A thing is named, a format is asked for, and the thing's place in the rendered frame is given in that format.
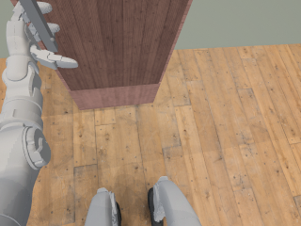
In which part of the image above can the handle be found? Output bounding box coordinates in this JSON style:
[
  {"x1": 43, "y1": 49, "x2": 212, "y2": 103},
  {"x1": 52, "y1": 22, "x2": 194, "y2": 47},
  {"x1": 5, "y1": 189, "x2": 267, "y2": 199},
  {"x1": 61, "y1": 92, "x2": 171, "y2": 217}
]
[{"x1": 19, "y1": 0, "x2": 58, "y2": 53}]

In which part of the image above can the left robot forearm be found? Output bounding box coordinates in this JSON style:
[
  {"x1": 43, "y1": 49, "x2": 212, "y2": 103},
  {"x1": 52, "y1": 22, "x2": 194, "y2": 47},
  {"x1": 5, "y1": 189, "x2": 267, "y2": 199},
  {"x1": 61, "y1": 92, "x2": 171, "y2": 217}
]
[{"x1": 0, "y1": 55, "x2": 43, "y2": 133}]

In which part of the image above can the right robot thigh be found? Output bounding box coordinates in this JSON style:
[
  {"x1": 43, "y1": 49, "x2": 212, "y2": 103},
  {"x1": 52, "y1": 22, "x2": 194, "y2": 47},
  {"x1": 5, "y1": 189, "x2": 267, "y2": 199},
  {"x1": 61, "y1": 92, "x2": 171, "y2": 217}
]
[{"x1": 153, "y1": 180, "x2": 202, "y2": 226}]

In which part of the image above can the left robot upper arm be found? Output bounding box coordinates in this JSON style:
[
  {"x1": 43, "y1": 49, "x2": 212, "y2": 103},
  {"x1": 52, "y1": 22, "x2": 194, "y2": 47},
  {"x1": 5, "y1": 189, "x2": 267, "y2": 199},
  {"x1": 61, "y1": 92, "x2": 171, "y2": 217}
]
[{"x1": 0, "y1": 126, "x2": 51, "y2": 226}]

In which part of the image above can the left robot thigh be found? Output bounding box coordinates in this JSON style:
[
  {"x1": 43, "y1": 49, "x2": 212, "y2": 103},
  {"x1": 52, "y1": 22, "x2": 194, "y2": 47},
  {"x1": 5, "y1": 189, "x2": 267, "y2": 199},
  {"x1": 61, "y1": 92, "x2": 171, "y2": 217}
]
[{"x1": 84, "y1": 191, "x2": 118, "y2": 226}]

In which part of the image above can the left robot hand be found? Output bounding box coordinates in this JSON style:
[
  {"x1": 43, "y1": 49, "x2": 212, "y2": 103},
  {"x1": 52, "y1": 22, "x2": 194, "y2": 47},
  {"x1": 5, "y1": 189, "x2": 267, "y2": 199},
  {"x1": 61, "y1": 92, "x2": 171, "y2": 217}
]
[{"x1": 6, "y1": 1, "x2": 78, "y2": 70}]

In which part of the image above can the robot thigh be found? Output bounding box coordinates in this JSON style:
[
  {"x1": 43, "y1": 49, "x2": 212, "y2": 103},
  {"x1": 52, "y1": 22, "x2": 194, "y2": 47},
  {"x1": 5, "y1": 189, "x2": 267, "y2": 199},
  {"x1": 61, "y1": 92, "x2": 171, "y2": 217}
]
[
  {"x1": 84, "y1": 191, "x2": 118, "y2": 226},
  {"x1": 153, "y1": 180, "x2": 202, "y2": 226}
]

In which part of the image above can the cupboard door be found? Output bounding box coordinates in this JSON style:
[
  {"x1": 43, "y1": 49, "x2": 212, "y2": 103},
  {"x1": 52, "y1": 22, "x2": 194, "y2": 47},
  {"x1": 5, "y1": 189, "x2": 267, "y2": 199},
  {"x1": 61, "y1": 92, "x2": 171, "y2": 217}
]
[{"x1": 17, "y1": 0, "x2": 189, "y2": 91}]

